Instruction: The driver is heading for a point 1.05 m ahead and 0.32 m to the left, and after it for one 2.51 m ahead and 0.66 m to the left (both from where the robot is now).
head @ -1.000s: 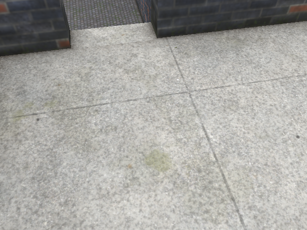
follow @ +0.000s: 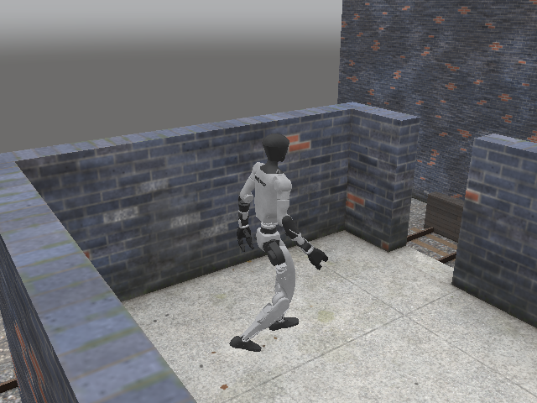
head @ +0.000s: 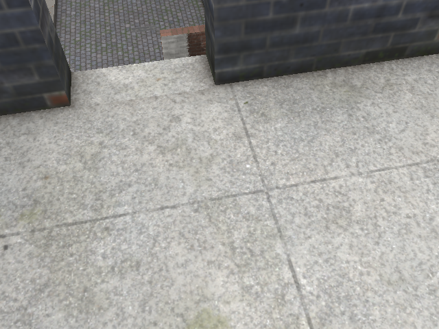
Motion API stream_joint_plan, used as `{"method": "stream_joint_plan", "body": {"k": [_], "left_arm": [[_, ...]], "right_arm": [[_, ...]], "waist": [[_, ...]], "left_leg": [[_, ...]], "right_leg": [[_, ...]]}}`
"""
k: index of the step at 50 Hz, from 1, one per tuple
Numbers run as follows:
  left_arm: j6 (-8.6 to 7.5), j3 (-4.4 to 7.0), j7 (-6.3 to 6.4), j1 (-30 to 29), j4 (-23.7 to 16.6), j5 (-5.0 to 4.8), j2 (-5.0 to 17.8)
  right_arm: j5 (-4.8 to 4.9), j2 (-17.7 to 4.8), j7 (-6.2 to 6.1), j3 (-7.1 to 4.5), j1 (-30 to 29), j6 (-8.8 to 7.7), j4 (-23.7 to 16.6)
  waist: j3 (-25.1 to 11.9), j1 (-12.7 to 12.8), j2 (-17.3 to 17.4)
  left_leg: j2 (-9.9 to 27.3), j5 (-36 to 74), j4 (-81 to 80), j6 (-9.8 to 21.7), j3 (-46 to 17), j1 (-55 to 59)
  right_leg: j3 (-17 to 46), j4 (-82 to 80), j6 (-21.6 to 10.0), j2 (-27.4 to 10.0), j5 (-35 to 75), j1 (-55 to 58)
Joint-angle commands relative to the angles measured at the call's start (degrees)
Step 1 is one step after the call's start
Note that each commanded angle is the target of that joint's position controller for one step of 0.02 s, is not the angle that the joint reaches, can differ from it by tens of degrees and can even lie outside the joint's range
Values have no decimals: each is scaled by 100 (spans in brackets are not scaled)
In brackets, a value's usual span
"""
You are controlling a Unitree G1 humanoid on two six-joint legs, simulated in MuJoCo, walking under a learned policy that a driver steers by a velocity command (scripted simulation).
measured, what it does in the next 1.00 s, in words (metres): walks ahead, turning left: right foot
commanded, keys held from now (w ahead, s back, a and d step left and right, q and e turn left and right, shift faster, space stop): w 0.22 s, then w+q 0.78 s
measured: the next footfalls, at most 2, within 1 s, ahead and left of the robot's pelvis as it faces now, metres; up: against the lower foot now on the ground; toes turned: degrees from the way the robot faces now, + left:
right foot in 0.46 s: +0.44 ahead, -0.15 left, +0.00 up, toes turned +4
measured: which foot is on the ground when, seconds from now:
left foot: down 0.00-0.46, up 0.48-1.00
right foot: up 0.00-0.44, down 0.46-1.00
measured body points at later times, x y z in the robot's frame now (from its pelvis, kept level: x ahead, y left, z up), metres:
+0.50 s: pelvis +0.29 -0.05 +0.00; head +0.32 -0.06 +0.45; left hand +0.48 +0.20 -0.09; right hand +0.27 -0.32 -0.15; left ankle +0.11 +0.08 -0.69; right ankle +0.41 -0.15 -0.72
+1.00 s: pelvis +0.52 +0.01 +0.00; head +0.55 +0.04 +0.45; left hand +0.41 +0.28 -0.14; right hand +0.81 -0.12 -0.09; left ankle +0.61 +0.16 -0.71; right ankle +0.41 -0.15 -0.72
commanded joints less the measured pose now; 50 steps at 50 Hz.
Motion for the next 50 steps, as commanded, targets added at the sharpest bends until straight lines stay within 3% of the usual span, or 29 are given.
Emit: {"method": "stream_joint_plan", "body": {"k": [1, 2, 3, 4, 6, 9, 13, 17, 19, 21, 22, 23, 24, 25, 26, 27, 28, 30, 32, 36, 40, 45, 46, 48, 49, 50], "left_arm": [[-309, 137, 13, -383, -610, -174, 737], [-255, 209, 61, -475, -627, -93, 712], [-166, 211, 64, -275, -625, -59, 551], [-90, 205, 75, -170, -623, -48, 398], [9, 223, 96, -339, -744, -31, 363], [30, 251, 110, -1135, -1073, 58, 464], [-34, 195, 42, -2132, -1382, 54, 359], [-113, 170, -81, -2789, -1629, -19, 432], [-175, 209, -138, -2754, -1692, -29, 583], [-232, 304, -141, -2250, -1602, -27, 803], [-251, 436, -104, -1453, -1379, -16, 1037], [-268, 558, -50, -374, -1202, 76, 1454], [-212, 675, -53, 108, -1102, 168, 1997], [-213, 537, -70, 107, -1127, 170, 1436], [-231, 412, -57, -406, -1259, 141, 1012], [-223, 338, -59, -857, -1326, 125, 823], [-214, 296, -76, -1164, -1321, 126, 670], [-225, 277, -77, -1346, -1249, 167, 555], [-255, 328, -44, -1255, -1154, 162, 670], [-233, 416, 55, -1071, -1042, 185, 884], [-161, 460, 125, -929, -1011, 152, 1034], [-4, 522, 137, -535, -883, 43, 1177], [32, 539, 133, -540, -878, 15, 1224], [96, 581, 146, -686, -929, -29, 1391], [141, 600, 158, -767, -960, -51, 1474], [191, 596, 165, -908, -1002, -83, 1506]], "right_arm": [[-10, -560, 4, -114, 975, -28, 128], [-61, -400, 40, -62, 773, -52, 127], [-112, -322, 53, -26, 767, -65, 204], [-99, -319, 55, -21, 850, -71, 286], [-82, -482, 2, -35, 1023, -88, 431], [-83, -716, -134, -74, 1342, -47, 548], [-1, -822, -220, -80, 1799, 31, 643], [82, -918, -259, -121, 2193, 121, 760], [97, -958, -298, -158, 2186, 171, 765], [87, -1030, -314, -201, 2016, 223, 714], [46, -915, -305, -160, 1930, 240, 659], [-43, -636, -286, -53, 1848, 239, 477], [12, 146, -269, 147, 2569, 134, 347], [177, -342, -250, 55, 2581, 52, 425], [268, -816, -264, -77, 2066, 40, 303], [233, -815, -294, -103, 1769, 68, 250], [156, -735, -315, -138, 1613, 117, 223], [150, -510, -287, -178, 1746, 276, 208], [149, -347, -268, -183, 1674, 395, 108], [92, -363, -228, -221, 1131, 463, -181], [61, -309, -84, -182, 399, 418, -435], [81, -280, 83, -134, -414, 413, -856], [87, -309, 113, -143, -462, 417, -926], [89, -470, 142, -223, -270, 435, -994], [100, -620, 136, -310, 131, 447, -936], [120, -858, 111, -461, 944, 445, -735]], "waist": [[-848, -463, 41], [-594, -270, -58], [-578, -79, 141], [-505, -12, 250], [-247, 59, 310], [-27, -100, 245], [89, -420, 222], [204, -612, 307], [155, -475, 388], [-102, -128, 518], [-582, 251, 445], [-1507, 657, 6], [-2349, 351, -1681], [-2564, 413, -1633], [-1675, 377, -1052], [-1203, 219, -598], [-816, 74, -424], [-522, -178, -616], [-350, -246, -495], [-140, -192, -302], [58, 24, -257], [315, 268, -247], [306, 236, -288], [40, -1, -473], [-248, -259, -574], [-673, -740, -503]], "left_leg": [[1897, 334, -1819, 1068, -2719, 2901], [1641, 758, -1972, 965, -2167, 2229], [1489, 824, -2150, 921, -1844, 1870], [1407, 879, -2297, 947, -1675, 1664], [1348, 1091, -2505, 1000, -1349, 1342], [1330, 1241, -2635, 998, -1146, 1482], [1121, 1024, -2631, 757, -916, 1691], [1320, 657, -2286, 719, -1174, 2203], [1493, 603, -2006, 621, -1398, 2442], [1490, 1172, -1458, 487, -1487, 2471], [1176, 1751, -573, 339, -1306, 2274], [746, 970, 1123, 120, -985, 1348], [-184, -1863, 3206, -263, -498, -847], [21, -2523, 4192, -233, -1245, -1467], [303, -2101, 4428, -158, -1263, -1793], [600, -1562, 4299, -160, -1115, -1618], [760, -1216, 3988, -177, -1084, -1381], [952, -844, 3626, -188, -1048, -898], [993, -622, 3450, -213, -998, -976], [980, 211, 2580, -303, -1093, -1517], [920, 970, 1470, -301, -728, -1462], [813, 546, 712, -129, -280, -1591], [749, 298, 625, -60, -174, -1502], [420, -251, 546, 140, 160, -840], [168, -495, 531, 265, 336, -235], [-137, -267, 155, 450, 469, 869]], "right_leg": [[264, 1771, -158, -578, 815, -2985], [195, 1455, -135, -744, 1091, -2710], [227, 1254, -129, -892, 1261, -2375], [181, 1070, -104, -937, 1298, -2264], [78, 684, -3, -1025, 1417, -2433], [-13, -273, 202, -1105, 2222, -3096], [-226, -1982, 244, -833, 3299, -2919], [-209, -2859, 280, -589, 3201, -2767], [-101, -3166, 200, -535, 2927, -2505], [-206, -3328, 80, -378, 2521, -1689], [-287, -3407, -69, -296, 2401, -612], [513, -3227, -424, -1145, 2352, 1074], [2949, -3697, -1239, -2581, 1783, 3134], [3947, -4258, -1364, -2660, 1037, 3066], [2993, -4298, -1056, -2469, 1092, 2316], [2135, -4408, -869, -2240, 1550, 1483], [1539, -4622, -760, -1989, 1930, 780], [740, -4993, -670, -1703, 2235, 108], [279, -5193, -754, -1694, 2627, -56], [-336, -5361, -798, -1741, 2977, 164], [-955, -5413, -674, -1682, 2991, 383], [-1349, -5101, -571, -1887, 3280, 1176], [-1421, -4939, -528, -1925, 3602, 1307], [-1608, -4291, -412, -1927, 5355, 1404], [-1695, -3639, -342, -1888, 6316, 1379], [-1857, -2534, -202, -1703, 6747, 1117]]}}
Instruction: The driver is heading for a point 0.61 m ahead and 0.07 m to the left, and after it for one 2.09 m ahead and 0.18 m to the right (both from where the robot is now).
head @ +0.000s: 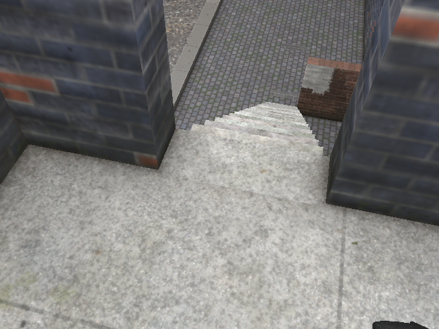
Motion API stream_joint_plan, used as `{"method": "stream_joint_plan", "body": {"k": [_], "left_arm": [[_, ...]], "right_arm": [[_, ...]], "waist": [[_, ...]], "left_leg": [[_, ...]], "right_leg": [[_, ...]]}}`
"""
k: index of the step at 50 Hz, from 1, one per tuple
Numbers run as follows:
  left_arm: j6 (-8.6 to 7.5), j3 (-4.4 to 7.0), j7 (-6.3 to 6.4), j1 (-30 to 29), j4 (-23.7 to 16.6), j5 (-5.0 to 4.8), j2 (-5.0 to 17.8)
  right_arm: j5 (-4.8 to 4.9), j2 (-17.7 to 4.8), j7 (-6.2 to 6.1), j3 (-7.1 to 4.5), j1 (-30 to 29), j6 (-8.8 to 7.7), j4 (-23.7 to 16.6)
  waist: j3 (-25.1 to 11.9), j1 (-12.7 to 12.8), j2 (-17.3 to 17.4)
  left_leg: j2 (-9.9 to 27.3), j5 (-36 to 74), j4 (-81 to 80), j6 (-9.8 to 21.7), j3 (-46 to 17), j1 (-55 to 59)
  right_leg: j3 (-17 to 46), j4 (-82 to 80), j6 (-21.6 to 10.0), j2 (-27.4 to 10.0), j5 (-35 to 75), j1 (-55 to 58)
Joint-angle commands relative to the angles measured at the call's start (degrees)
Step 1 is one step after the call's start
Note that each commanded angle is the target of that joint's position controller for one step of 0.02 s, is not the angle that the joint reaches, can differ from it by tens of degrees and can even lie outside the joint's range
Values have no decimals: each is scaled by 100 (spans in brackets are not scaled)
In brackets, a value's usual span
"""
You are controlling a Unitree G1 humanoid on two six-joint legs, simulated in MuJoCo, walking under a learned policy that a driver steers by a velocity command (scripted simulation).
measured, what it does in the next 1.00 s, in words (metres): walks ahead: left foot, then right foot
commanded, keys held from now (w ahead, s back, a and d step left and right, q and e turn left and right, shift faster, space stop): w+q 0.28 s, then w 0.38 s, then e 0.34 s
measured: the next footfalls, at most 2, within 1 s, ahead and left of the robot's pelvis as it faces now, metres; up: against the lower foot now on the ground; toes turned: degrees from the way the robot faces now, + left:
left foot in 0.02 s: +0.17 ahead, +0.10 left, +0.00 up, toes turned +5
right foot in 0.52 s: +0.48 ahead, -0.05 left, +0.00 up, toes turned +15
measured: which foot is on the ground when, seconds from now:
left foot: up 0.00-0.00, down 0.02-0.54, up 0.56-0.96, down 0.98-1.00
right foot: down 0.00-0.02, up 0.04-0.50, down 0.52-0.98, up 1.00-1.00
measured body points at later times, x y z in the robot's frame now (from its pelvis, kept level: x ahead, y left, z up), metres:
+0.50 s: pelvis +0.28 +0.02 +0.01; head +0.30 +0.04 +0.46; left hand +0.45 +0.30 -0.07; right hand +0.37 -0.26 -0.11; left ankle +0.13 +0.10 -0.72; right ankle +0.44 -0.06 -0.72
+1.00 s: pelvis +0.50 +0.08 +0.01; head +0.53 +0.09 +0.46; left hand +0.51 +0.36 -0.12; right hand +0.74 -0.13 -0.07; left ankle +0.56 +0.21 -0.73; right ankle +0.44 -0.06 -0.71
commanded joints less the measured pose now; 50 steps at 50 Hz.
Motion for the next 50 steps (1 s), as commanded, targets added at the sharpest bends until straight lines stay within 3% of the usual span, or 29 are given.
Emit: {"method": "stream_joint_plan", "body": {"k": [1, 2, 3, 4, 5, 6, 7, 11, 14, 17, 22, 24, 25, 26, 27, 28, 29, 30, 31, 33, 37, 39, 43, 44, 45, 47, 48, 49, 50], "left_arm": [[23, 207, 59, -339, -436, -18, 1140], [-100, -47, -6, 30, -724, 262, 260], [-392, -100, -80, -226, -949, 30, 374], [-549, -16, -128, -964, -1117, -211, 720], [-610, -41, -119, -1040, -1134, -181, 689], [-595, -9, -68, -965, -1018, -18, 717], [-534, 64, -35, -840, -970, 72, 855], [-292, 46, -26, -1000, -1124, 182, 600], [-265, -11, -51, -1621, -1345, 206, 506], [-286, -114, -194, -2120, -1455, 154, 307], [-412, -86, -322, -2397, -1628, 37, 543], [-465, -35, -329, -2076, -1568, 55, 675], [-486, 42, -307, -1545, -1413, 89, 807], [-541, 125, -267, -742, -1274, 154, 1039], [-565, 236, -242, 136, -1153, 262, 1504], [-509, 231, -300, 504, -908, 178, 1340], [-483, 82, -309, 241, -948, 58, 871], [-423, 15, -280, -148, -1030, 67, 674], [-380, -39, -280, -442, -1063, 127, 573], [-385, -103, -291, -674, -1088, 198, 460], [-378, -86, -209, -573, -927, 149, 759], [-293, -28, -148, -664, -978, 100, 935], [-105, 43, -64, -328, -876, -26, 1053], [-243, -89, -372, -603, -1022, 621, 598], [-286, 3, -499, -673, -1048, 587, 712], [-304, 59, -504, -767, -1037, 375, 859], [-313, 43, -450, -469, -941, 288, 878], [-278, -54, -426, -239, -1004, 161, 658], [-297, -334, -385, 511, -1166, 288, -126]], "right_arm": [[27, -1330, -122, -597, 1953, -16, 141], [53, -2037, -221, -718, 2085, -11, 205], [-48, -1900, -187, -610, 2246, -113, -22], [-107, -1446, -156, -488, 2163, -190, 36], [-63, -1196, -163, -419, 1847, -238, 3], [-38, -958, -165, -343, 1318, -251, -125], [-74, -819, -191, -284, 977, -259, -246], [-64, -1041, -317, -313, 1107, -303, -255], [-48, -1180, -403, -344, 1385, -282, -190], [-38, -1060, -412, -302, 1650, -264, -89], [-53, -989, -402, -242, 2072, -213, 154], [-76, -1080, -412, -261, 1992, -166, 171], [-83, -1039, -412, -236, 1873, -153, 138], [-121, -906, -394, -179, 1796, -132, 67], [-102, -602, -393, -77, 2370, -203, 38], [33, -564, -406, -33, 2554, -280, 37], [109, -1064, -394, -136, 2054, -325, -14], [98, -1092, -380, -131, 1551, -335, -118], [-9, -998, -367, -121, 1244, -342, -172], [-90, -845, -373, -149, 1338, -285, -117], [-232, -508, -431, -61, 1240, -254, -145], [-245, -488, -430, -34, 930, -284, -235], [-131, -677, -463, -77, 351, -220, -469], [-714, -430, -349, 65, 744, -296, -333], [-688, -534, -360, 18, 801, -348, -308], [-386, -935, -460, -106, 661, -495, -351], [-214, -1176, -486, -198, 717, -584, -361], [-76, -1479, -550, -234, 911, -700, -448], [-196, -1819, -613, -268, 1332, -728, -627]], "waist": [[-1100, -1368, -293], [-1371, -823, 1345], [-2374, -915, 1092], [-1677, -1119, 524], [-1190, -908, 304], [-855, -610, -49], [-682, -384, -22], [-423, -235, 5], [-239, -435, 184], [-207, -734, 370], [-17, -844, 493], [-63, -642, 656], [-351, -353, 627], [-1025, 39, 435], [-1943, 88, -573], [-2138, 100, -1833], [-1303, 161, -1260], [-732, 100, -799], [-306, -29, -414], [-222, -299, -449], [-224, -471, -501], [-350, -363, -547], [-427, -175, -680], [-531, -413, -402], [-470, -398, -508], [-588, -440, -299], [-827, -437, -250], [-1686, -441, 215], [-2873, -341, 1614]], "left_leg": [[-528, 14, -499, 557, -49, 3130], [1021, -112, -734, 1358, -2868, 4953], [1758, -1171, -1889, 2047, -5318, 5623], [1596, -759, -2094, 1660, -4605, 5324], [1362, -341, -2012, 1425, -3779, 4582], [1105, 185, -2020, 1226, -3135, 3656], [943, 797, -2126, 1122, -2744, 2961], [649, 1510, -2441, 1104, -2149, 2019], [342, 1314, -2401, 851, -1837, 1832], [246, 753, -2326, 646, -1625, 1782], [791, 668, -1841, 622, -2255, 2748], [843, 1443, -1502, 518, -2329, 3029], [613, 2295, -964, 406, -2173, 3041], [297, 2282, 220, 228, -1899, 2626], [-393, 746, 2213, -146, -1391, 891], [-825, -2319, 3462, -321, -1347, -558], [-460, -2135, 3830, -244, -1649, -1219], [-184, -1663, 3810, -222, -1390, -1291], [37, -1276, 3445, -257, -1159, -1189], [324, -897, 2875, -341, -1057, -637], [224, -509, 1569, -776, -706, -132], [61, 239, 741, -868, -561, 307], [-205, 657, -100, -965, -672, 539], [20, 368, 5, -952, -738, 677], [96, 225, -90, -882, -828, 757], [-13, 547, -892, -615, -643, 1172], [-160, 1143, -1287, -306, -387, 1914], [585, 3479, -1404, 485, -890, 3181], [2296, 5711, -1240, 2275, -2844, 5640]], "right_leg": [[260, 3073, -540, -967, 5326, -1389], [487, 5161, -186, -50, -69, -3951], [1995, 6199, -177, 544, -1105, -4961], [2276, 6237, -350, 250, -558, -5584], [2266, 5785, -483, -6, -31, -5514], [2287, 5289, -465, -240, 329, -5033], [2319, 4900, -419, -389, 523, -4540], [2145, 3811, -116, -308, 1096, -4101], [2102, 2434, -7, -60, 2214, -4031], [1943, 1386, -77, 174, 3265, -3560], [2007, 849, -423, 203, 2531, -3731], [1857, 648, -623, 314, 2115, -3362], [1737, 443, -784, 438, 2216, -2628], [2209, 645, -1101, -66, 2533, -1309], [4087, 672, -1837, -1251, 1918, 815], [6062, -192, -2260, -1927, 593, 1555], [5796, -420, -1981, -1771, -308, 1050], [5011, -522, -1770, -1559, -81, 380], [4414, -704, -1712, -1300, 688, -325], [3738, -891, -1616, -974, 1849, -1008], [2776, -841, -1711, -716, 5162, -1510], [2310, -708, -1542, -406, 5331, -1729], [2642, -384, -1478, -451, 4365, -1599], [2832, -314, -1754, -710, 4101, -1748], [3016, -170, -1782, -824, 3982, -1699], [3122, 371, -1513, -648, 3793, -1453], [3032, 780, -1241, -282, 3978, -1498], [2656, 1693, -753, 243, 3723, -1749], [2104, 3168, -187, 1223, -267, -3686]]}}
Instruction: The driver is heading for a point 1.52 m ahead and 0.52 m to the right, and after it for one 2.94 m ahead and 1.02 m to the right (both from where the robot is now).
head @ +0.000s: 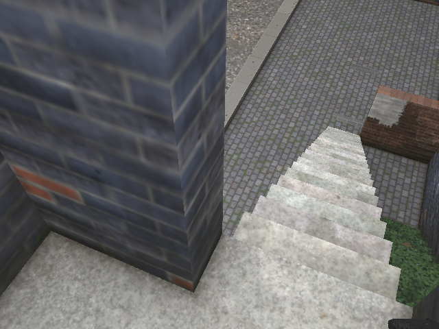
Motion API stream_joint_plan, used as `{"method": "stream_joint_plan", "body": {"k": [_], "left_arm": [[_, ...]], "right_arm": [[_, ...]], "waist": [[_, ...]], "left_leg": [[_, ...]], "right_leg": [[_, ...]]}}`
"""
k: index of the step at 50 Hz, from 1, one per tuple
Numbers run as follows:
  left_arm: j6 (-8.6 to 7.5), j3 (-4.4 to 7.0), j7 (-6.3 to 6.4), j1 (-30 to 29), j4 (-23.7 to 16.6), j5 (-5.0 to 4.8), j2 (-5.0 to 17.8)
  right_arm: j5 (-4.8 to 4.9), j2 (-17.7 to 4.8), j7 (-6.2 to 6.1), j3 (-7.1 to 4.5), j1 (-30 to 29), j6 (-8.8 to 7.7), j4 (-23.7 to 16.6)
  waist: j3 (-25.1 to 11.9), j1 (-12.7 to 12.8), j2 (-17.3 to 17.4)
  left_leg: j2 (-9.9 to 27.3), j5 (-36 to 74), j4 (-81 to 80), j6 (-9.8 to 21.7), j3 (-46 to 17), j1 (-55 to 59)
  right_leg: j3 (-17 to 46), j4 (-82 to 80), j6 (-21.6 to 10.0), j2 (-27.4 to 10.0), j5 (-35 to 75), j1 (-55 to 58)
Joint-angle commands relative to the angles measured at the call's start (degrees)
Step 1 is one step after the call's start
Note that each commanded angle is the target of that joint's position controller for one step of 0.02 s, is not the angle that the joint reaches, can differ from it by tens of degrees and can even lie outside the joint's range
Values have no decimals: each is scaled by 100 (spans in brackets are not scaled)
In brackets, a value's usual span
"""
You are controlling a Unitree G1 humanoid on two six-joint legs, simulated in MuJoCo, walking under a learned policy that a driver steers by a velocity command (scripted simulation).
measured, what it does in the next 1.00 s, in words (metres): steps on the spot, turning right: right foot, then left foot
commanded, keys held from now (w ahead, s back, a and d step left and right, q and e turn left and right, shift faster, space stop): e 0.62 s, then no key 0.38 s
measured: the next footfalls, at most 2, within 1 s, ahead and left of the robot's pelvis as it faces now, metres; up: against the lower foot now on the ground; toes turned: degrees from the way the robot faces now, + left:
right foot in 0.38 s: +0.02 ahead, -0.14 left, +0.00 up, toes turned -27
left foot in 0.80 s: +0.10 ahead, +0.09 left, +0.00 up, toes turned -25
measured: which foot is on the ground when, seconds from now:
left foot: down 0.00-0.40, up 0.42-0.78, down 0.80-1.00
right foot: up 0.00-0.36, down 0.38-1.00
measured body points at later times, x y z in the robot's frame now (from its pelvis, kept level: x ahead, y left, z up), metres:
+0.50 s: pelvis +0.05 -0.04 +0.00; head +0.07 -0.06 +0.45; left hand +0.21 +0.20 -0.11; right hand +0.12 -0.36 -0.10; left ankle +0.06 +0.10 -0.67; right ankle +0.04 -0.14 -0.73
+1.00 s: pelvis +0.06 +0.01 +0.00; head +0.08 +0.02 +0.45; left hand +0.32 +0.16 -0.11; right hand -0.01 -0.22 -0.13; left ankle +0.06 +0.11 -0.73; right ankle -0.01 -0.13 -0.68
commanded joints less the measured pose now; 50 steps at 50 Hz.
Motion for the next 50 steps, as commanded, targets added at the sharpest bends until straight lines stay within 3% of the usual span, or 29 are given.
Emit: {"method": "stream_joint_plan", "body": {"k": [1, 2, 4, 5, 6, 8, 9, 13, 17, 18, 19, 20, 21, 22, 25, 29, 34, 35, 37, 38, 39, 40, 41, 42, 43, 45, 46, 48, 50], "left_arm": [[-80, -80, -9, 508, -518, 33, 240], [9, 26, 124, -22, -561, 85, 479], [93, 108, 327, 109, -402, 213, 549], [86, 17, 306, 134, -399, 327, 312], [102, -30, 229, 227, -350, 331, 165], [134, -52, 18, 403, -227, 78, 190], [134, -71, -52, 284, -263, 45, 229], [169, -161, -90, -133, -456, 46, 266], [148, -28, -142, -2, -491, 20, 438], [101, 53, -173, -73, -542, 8, 511], [439, 255, -166, -31, -565, -668, 639], [622, 371, -82, 262, -622, -555, 1256], [863, 472, -13, 319, -668, -362, 1724], [1016, 432, -27, 428, -782, -330, 1514], [1154, 331, -31, -291, -988, -291, 1079], [1054, 288, 172, -543, -1135, -285, 857], [963, 327, 201, -618, -1153, -331, 865], [508, 292, 131, -412, -1210, 183, 738], [233, 397, 175, -796, -1187, 57, 1051], [170, 369, 175, -1057, -1238, -49, 965], [170, 292, 200, -1112, -1222, -71, 784], [220, 133, 261, -657, -1048, -129, 240], [311, 47, 304, -145, -1011, -137, -37], [273, 95, 344, -457, -1554, 135, 98], [324, 183, 383, -984, -1493, 108, 444], [337, 346, 464, -592, -1195, 20, 782], [312, 321, 385, -234, -1031, 86, 594], [339, 278, 84, 354, -760, 42, 401], [430, 122, -142, 181, -769, -90, -38]], "right_arm": [[-162, -1015, -181, -330, 1580, -175, -173], [-172, -1074, -244, -387, 1533, -151, -62], [20, -628, -305, -237, 467, -46, -385], [6, -605, -325, -191, 314, -34, -499], [-51, -681, -356, -227, 82, -34, -660], [-92, -936, -359, -395, 22, -34, -880], [-124, -1069, -348, -479, 155, -21, -882], [-189, -1056, -251, -622, 593, 18, -829], [-345, -1011, -184, -653, 244, 83, -887], [-289, -1106, -174, -670, 99, 70, -881], [754, -828, 103, -568, 633, 549, -260], [899, -401, 91, -487, 961, 743, -294], [748, -294, -18, -428, 360, 974, -679], [542, -400, -161, -400, -71, 1154, -870], [364, -569, -134, -453, 228, 1337, -628], [220, -474, -8, -455, 278, 1329, -526], [194, -299, 63, -330, 444, 1252, -446], [-308, -164, 134, -213, 1259, 882, -76], [-156, -352, 153, -328, 1588, 606, 9], [-12, -462, 160, -344, 1683, 510, 122], [67, -461, 194, -355, 1726, 443, 165], [141, -333, 219, -324, 1716, 409, 197], [94, -393, 182, -331, 1695, 358, 47], [-184, -798, 244, -326, 1425, 216, -100], [-382, -765, 202, -380, 1523, 109, 33], [-19, -37, 411, -114, 64, -65, -162], [121, 279, 518, 44, -132, -98, -127], [172, 45, 608, -5, -218, -121, -64], [227, -251, 571, -126, 355, -130, 250]], "waist": [[-2553, -743, 1124], [-1361, -781, 601], [-762, -232, 573], [-557, -70, 560], [-601, 61, 486], [-727, 26, 354], [-720, -59, 381], [-682, -316, 446], [-516, -280, 408], [-435, -196, 374], [-924, -143, 891], [-1286, -315, 71], [-1237, -163, -1339], [-1157, 92, -1667], [-646, -408, -955], [-729, -558, -927], [-912, -399, -1156], [-82, -296, -589], [-317, -547, -839], [-366, -653, -880], [-492, -702, -653], [-778, -621, -294], [-861, -422, 250], [-483, -340, 808], [-381, -635, 35], [-392, -33, 276], [-360, 128, 419], [-297, 266, -4], [-229, -100, 5]], "left_leg": [[2888, 3811, -698, 2519, -3073, 4723], [2488, 2611, -859, 1943, -2431, 3569], [1847, 1258, -1471, 1298, -1242, 1850], [1658, 1433, -1676, 1250, -786, 1232], [1396, 1463, -1825, 1186, -336, 988], [1238, 1545, -1838, 1188, 132, 926], [1373, 1519, -1814, 1241, 144, 1154], [1928, 1174, -1665, 1337, -30, 2166], [2094, -552, -1630, 1087, 146, 1956], [1915, -895, -1461, 955, 337, 1582], [743, 146, -12, 208, 1312, 2526], [443, 181, 1109, -147, 1490, 1862], [-247, -2201, 2064, -463, 1314, 210], [-385, -3252, 3426, -556, 776, -918], [-183, -2435, 3949, -194, -55, -1149], [-268, -1992, 3003, -233, -220, -563], [-249, -1915, 1782, -334, -70, 133], [-183, -1435, 2049, -396, 127, 140], [-280, -1746, 1682, -414, 327, 963], [-279, -1583, 1077, -332, 428, 1226], [-251, -1273, 289, -225, 340, 1575], [-92, -1003, -558, 39, 146, 1982], [705, 32, -756, 890, -755, 2359], [2301, 1108, -900, 2625, -3202, 2248], [2409, 367, -1372, 2400, -3227, 2173], [1298, -670, -1299, 1229, -1814, 1138], [895, -459, -1132, 864, -1225, 849], [584, -269, -945, 580, -451, 346], [406, -567, -663, 389, -107, 482]], "right_leg": [[55, 2935, 304, 8, -2070, -2756], [85, 3499, 340, -367, -1783, -2896], [-78, 3315, 337, -766, -989, -2177], [-292, 3313, 341, -772, -647, -1773], [-600, 3011, 366, -681, -348, -1434], [-867, 2448, 448, -540, -125, -1060], [-838, 2155, 467, -611, -2, -1159], [-553, 1034, 201, -978, 270, -1648], [-561, 248, -63, -1026, 965, -1199], [-825, -92, -171, -789, 1349, -838], [-812, -738, -96, -792, 2495, -1015], [408, -684, -382, -1439, 3929, -282], [1440, -673, -976, -2027, 5954, 612], [1517, -720, -1375, -2241, 6254, 847], [1228, -705, -1109, -1832, 4949, 74], [1508, -1053, -1301, -1830, 3501, -297], [1665, -866, -1175, -1749, 2997, -175], [1838, -1518, -1338, -1745, 362, -1460], [1962, -1613, -1111, -1584, -596, -1893], [1843, -1509, -946, -1473, -468, -1793], [1859, -1143, -790, -1372, -354, -1721], [1604, -403, -519, -989, -252, -1493], [842, 909, -39, -182, -254, -1947], [729, 1685, 605, 526, -1331, -3539], [1140, 2620, 590, 49, -769, -3738], [1192, 3372, 614, -70, 220, -2772], [1178, 3365, 672, -113, 507, -2348], [596, 2946, 874, -371, 795, -1516], [7, 1319, 1018, -729, 633, -964]]}}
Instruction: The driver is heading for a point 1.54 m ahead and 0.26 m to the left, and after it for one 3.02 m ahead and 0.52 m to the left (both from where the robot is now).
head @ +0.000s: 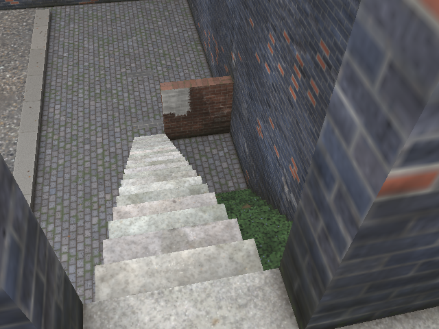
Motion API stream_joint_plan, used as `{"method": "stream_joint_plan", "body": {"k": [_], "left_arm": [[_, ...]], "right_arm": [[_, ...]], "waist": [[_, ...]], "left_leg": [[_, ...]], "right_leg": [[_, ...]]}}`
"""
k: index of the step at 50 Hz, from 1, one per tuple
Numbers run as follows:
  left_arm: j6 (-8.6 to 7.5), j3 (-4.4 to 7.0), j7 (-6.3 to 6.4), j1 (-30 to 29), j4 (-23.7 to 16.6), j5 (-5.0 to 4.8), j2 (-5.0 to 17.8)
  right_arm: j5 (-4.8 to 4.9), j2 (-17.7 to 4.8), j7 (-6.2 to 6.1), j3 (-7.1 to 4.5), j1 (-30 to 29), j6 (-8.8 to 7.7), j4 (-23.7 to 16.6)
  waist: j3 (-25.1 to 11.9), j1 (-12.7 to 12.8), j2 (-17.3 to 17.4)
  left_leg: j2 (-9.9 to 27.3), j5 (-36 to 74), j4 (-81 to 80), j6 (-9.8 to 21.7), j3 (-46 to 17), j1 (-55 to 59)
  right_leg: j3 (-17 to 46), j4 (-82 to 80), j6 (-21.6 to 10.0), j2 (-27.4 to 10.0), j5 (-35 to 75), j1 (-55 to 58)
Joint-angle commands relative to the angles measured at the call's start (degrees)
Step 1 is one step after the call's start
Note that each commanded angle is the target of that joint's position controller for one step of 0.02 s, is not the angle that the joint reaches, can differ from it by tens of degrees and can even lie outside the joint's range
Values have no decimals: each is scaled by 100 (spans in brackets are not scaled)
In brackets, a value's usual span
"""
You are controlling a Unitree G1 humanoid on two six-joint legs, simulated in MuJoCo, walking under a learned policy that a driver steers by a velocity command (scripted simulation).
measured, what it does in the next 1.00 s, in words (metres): steps on the spot: left foot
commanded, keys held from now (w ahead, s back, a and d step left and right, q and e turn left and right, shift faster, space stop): no key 0.44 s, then w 0.56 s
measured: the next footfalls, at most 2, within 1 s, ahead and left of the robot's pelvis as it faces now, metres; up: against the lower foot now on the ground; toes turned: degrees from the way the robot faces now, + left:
left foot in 1.00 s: +0.16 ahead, +0.19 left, +0.00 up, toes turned +4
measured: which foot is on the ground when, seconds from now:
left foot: down 0.00-0.66, up 0.68-0.98, down 1.00-1.00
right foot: down 0.00-1.00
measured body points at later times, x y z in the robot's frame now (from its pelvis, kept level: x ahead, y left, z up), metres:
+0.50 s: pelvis +0.01 +0.00 -0.01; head +0.02 +0.01 +0.44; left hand +0.16 +0.24 -0.12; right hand +0.11 -0.26 -0.13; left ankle -0.04 +0.08 -0.73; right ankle +0.00 -0.15 -0.73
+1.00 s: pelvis +0.09 +0.04 +0.00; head +0.12 +0.05 +0.45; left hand +0.12 +0.36 -0.12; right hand +0.22 -0.21 -0.13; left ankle +0.13 +0.19 -0.73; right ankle +0.00 -0.15 -0.73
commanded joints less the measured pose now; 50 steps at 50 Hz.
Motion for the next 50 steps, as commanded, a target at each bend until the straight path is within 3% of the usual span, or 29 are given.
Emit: {"method": "stream_joint_plan", "body": {"k": [1, 3, 4, 5, 7, 11, 23, 24, 25, 26, 27, 29, 31, 32, 33, 34, 35, 36, 37, 38, 39, 40, 41, 42, 44, 47, 48, 49, 50], "left_arm": [[63, -15, -274, 308, -120, -182, 1], [-1, 38, -222, -254, -373, -339, 325], [-98, 20, -165, -623, -520, -348, 523], [-168, -8, -163, -773, -540, -281, 512], [-192, -19, -170, -499, -318, -209, 438], [-31, -56, -212, -83, -7, -214, 392], [-39, -91, -135, -520, 238, -229, 466], [-6, -34, -127, -403, 269, -185, 590], [28, 53, -32, -404, 296, -72, 774], [28, 73, 65, -522, 257, 59, 733], [-63, 13, 124, -828, 103, 72, 452], [-276, -15, 180, -955, 4, 27, 320], [-440, 19, 132, -904, 15, 40, 344], [-494, 104, 90, -584, 132, 20, 579], [-538, 215, 110, -105, 273, 42, 930], [-666, 356, 263, 692, 247, -59, 1588], [-765, 222, 338, 2046, 637, 29, 1368], [-833, 200, 314, 1916, 834, 75, 1246], [-765, 229, 324, 1393, 770, -48, 1250], [-679, 188, 349, 592, 550, -173, 1134], [-629, 154, 394, 69, 326, -214, 993], [-584, 156, 380, -204, 206, -121, 1026], [-567, 222, 378, -203, 109, -51, 1187], [-569, 298, 386, -131, 97, -17, 1339], [-569, 414, 405, 87, 104, 5, 1502], [-430, 426, 407, 347, 212, 83, 1578], [-62, 406, 386, 611, 820, -729, 1344], [7, 356, 336, 887, 848, -892, 1259], [76, 322, 438, 1176, 920, -787, 1179]], "right_arm": [[185, -817, 82, -159, -489, -139, -270], [222, -730, 193, -152, -218, -65, -130], [197, -633, 96, -156, 52, -136, -162], [144, -757, -22, -189, 227, -203, -93], [45, -1098, -127, -306, -387, -178, -255], [47, -689, 51, -230, -560, -53, -180], [36, -916, 22, -333, -878, -27, 26], [-8, -1026, -13, -401, -651, 7, 124], [-135, -1333, -59, -519, -454, 41, 165], [-247, -1450, -126, -608, -185, 35, 248], [-158, -1312, -218, -567, -398, 22, 216], [-81, -1040, -385, -449, -753, 35, 71], [-65, -1170, -499, -450, -890, 49, 76], [-146, -1253, -549, -462, -961, 42, 60], [-212, -1258, -560, -458, -1004, 29, -2], [-104, -1073, -625, -368, -1375, 195, -126], [-49, -926, -554, -270, -1139, 240, -57], [-25, -880, -558, -252, -1046, 290, -70], [-178, -1102, -567, -324, -1229, 370, -71], [-386, -1234, -514, -394, -1057, 458, -20], [-459, -1099, -471, -348, -982, 541, 15], [-450, -971, -423, -294, -732, 618, 135], [-352, -888, -364, -259, -469, 680, 317], [-283, -802, -314, -181, -445, 741, 403], [-300, -652, -259, 11, -586, 857, 493], [-183, -877, -306, 60, -925, 868, 501], [585, -868, -183, -92, -1104, 779, 74], [550, -984, -68, -57, -703, 696, 251], [445, -1372, -8, -231, -153, 693, 341]], "waist": [[103, 270, 437], [-91, 187, 589], [-427, -127, 442], [-703, -195, 374], [-595, -14, 424], [-134, 107, 396], [-135, 170, 319], [29, 154, 475], [297, 14, 525], [540, -134, 705], [712, -58, 736], [501, 80, 758], [393, 238, 773], [346, 330, 649], [86, 474, 65], [-405, 1027, -959], [-800, 1392, -848], [-140, 1162, -334], [-58, 990, -239], [-179, 597, -269], [-13, 330, -320], [26, 128, -323], [75, 117, -337], [115, 189, -405], [151, 393, -316], [178, 535, -347], [150, 328, -860], [-543, 305, -651], [-1087, 194, -222]], "left_leg": [[1005, 828, -495, 217, -921, -383], [1230, 2065, -92, -16, -1296, 33], [1051, 2944, 184, -194, -1076, 373], [862, 3704, 430, -385, -756, 664], [923, 3951, 577, -391, -651, 1031], [761, 2479, 315, -88, -632, 452], [718, 1259, -18, -64, -652, 95], [746, 255, -259, 99, -697, -72], [940, -861, -635, 464, -1067, -1], [1340, -1926, -1088, 877, -1683, 178], [1550, -1699, -1208, 1024, -1905, 195], [1714, -1044, -1213, 1154, -1943, 183], [1451, -378, -985, 1037, -1525, -116], [1122, 62, -487, 837, -1073, -267], [640, 464, 514, 459, -568, -708], [-140, -253, 2539, -470, -219, -1939], [-256, -2338, 3733, -779, -1205, -2828], [-111, -2200, 4378, -891, -1758, -3403], [59, -1776, 4711, -955, -1537, -3387], [224, -1361, 4625, -1000, -1303, -3001], [408, -1064, 4375, -1001, -1180, -2638], [575, -796, 3643, -1051, -1117, -2107], [516, -525, 3197, -1160, -868, -1635], [536, -428, 2848, -1248, -739, -1434], [650, -199, 2028, -1260, -689, -1312], [710, 429, 1038, -973, -821, -1338], [321, 1275, 205, -605, -178, -1721], [116, 2204, -502, -364, 58, -632], [414, 3358, -375, -54, -342, 789]], "right_leg": [[-588, -1679, 143, -402, 174, 1134], [-547, -2335, -241, -447, 1192, 1394], [-338, -2167, -654, -467, 1994, 1413], [-267, -2017, -897, -476, 2215, 1311], [-358, -2055, -831, -474, 1601, 773], [-404, -2203, -681, -429, 883, 969], [-451, -2470, -705, -348, 496, 1553], [-535, -2427, -731, -245, -304, 1533], [-609, -2340, -843, -113, -1231, 1205], [-692, -2077, -915, -44, -1468, 774], [-826, -2024, -939, -87, -969, 685], [-1016, -2127, -1095, -124, -523, 1184], [-1176, -2370, -1337, -31, -188, 1927], [-1059, -2401, -1489, -91, 239, 2211], [-249, -2678, -1898, -550, 1052, 2831], [1826, -2980, -3086, -2216, 5683, 4016], [2499, -3106, -3367, -3128, 7037, 4826], [1828, -3021, -2934, -3127, 6632, 4704], [1106, -3075, -2533, -2639, 5768, 4238], [673, -3328, -2318, -2289, 5002, 3547], [287, -3482, -2096, -2008, 4383, 2772], [4, -3661, -1873, -1752, 3714, 2166], [-144, -3828, -1857, -1577, 3415, 1718], [-168, -3937, -1924, -1599, 3286, 1487], [-122, -4103, -1968, -1753, 2761, 1496], [72, -4200, -1938, -2119, 2353, 2072], [-542, -2889, -1266, -1135, 3422, 3077], [-800, -2433, -1001, -1016, 3929, 2915], [-1017, -1910, -779, -872, 3603, 2257]]}}
Over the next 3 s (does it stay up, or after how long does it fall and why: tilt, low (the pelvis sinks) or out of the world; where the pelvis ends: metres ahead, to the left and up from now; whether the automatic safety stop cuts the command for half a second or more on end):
stays up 0.05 -0.19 0.02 its command is cut before an obstacle after 0.5 s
